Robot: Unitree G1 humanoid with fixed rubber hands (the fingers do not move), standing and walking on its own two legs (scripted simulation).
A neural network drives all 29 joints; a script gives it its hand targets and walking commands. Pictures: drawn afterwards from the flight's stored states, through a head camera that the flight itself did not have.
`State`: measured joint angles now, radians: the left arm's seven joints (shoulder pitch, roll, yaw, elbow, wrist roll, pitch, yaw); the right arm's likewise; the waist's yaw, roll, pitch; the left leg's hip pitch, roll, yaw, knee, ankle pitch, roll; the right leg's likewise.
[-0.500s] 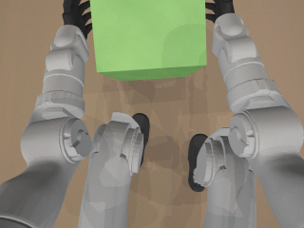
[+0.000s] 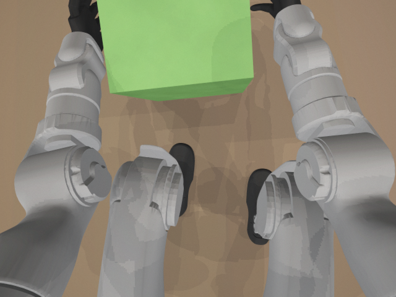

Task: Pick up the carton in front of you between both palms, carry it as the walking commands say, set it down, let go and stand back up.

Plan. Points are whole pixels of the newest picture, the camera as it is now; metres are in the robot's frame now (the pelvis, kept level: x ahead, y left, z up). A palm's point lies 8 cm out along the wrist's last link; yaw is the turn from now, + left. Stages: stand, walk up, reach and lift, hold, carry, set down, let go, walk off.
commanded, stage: set down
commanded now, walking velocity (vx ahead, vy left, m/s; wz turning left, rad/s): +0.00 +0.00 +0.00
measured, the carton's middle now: (186, 38) +0.51 +0.10 -0.24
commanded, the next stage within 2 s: let go in 1.32 s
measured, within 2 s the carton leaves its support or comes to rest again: rests again in 0.04 s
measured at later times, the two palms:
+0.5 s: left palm (59, 36) +0.48 +0.27 -0.11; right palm out of the picture +0.56 -0.10 -0.11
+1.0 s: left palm out of the picture +0.47 +0.27 +0.05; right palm out of the picture +0.57 -0.11 +0.04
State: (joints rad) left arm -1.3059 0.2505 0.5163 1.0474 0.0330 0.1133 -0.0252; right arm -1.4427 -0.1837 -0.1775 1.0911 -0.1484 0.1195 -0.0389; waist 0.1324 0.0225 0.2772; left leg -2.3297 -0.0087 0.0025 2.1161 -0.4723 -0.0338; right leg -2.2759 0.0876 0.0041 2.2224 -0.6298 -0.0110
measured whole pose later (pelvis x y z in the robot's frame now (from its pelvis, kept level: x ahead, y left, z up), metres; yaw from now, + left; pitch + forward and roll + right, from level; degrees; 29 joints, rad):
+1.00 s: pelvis +0.02 +0.01 +0.15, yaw +0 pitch +47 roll +0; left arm -0.95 0.20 0.33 0.71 -0.12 0.15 0.07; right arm -1.17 -0.32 -0.12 0.89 0.02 0.20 -0.05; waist 0.14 -0.04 -0.06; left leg -2.02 -0.02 -0.01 1.62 -0.42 -0.01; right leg -1.96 0.06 0.03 1.70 -0.56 0.01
